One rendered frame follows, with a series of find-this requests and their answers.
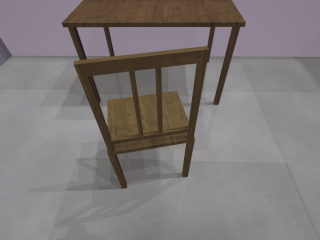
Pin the table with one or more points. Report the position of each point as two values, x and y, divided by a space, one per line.
157 13

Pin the chair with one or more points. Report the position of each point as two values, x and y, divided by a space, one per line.
147 121

